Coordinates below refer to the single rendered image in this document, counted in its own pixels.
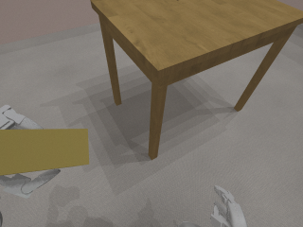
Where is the robot left hand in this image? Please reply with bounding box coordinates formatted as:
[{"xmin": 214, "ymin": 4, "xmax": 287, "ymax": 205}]
[{"xmin": 0, "ymin": 105, "xmax": 61, "ymax": 199}]

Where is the robot right hand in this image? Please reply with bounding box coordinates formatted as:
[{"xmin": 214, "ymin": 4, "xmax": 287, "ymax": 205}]
[{"xmin": 210, "ymin": 185, "xmax": 248, "ymax": 227}]

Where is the table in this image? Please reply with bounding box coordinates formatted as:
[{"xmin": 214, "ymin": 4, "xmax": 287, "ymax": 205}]
[{"xmin": 90, "ymin": 0, "xmax": 303, "ymax": 160}]

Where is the sponge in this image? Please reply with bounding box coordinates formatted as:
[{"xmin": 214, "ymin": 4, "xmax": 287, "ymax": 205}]
[{"xmin": 0, "ymin": 129, "xmax": 90, "ymax": 176}]

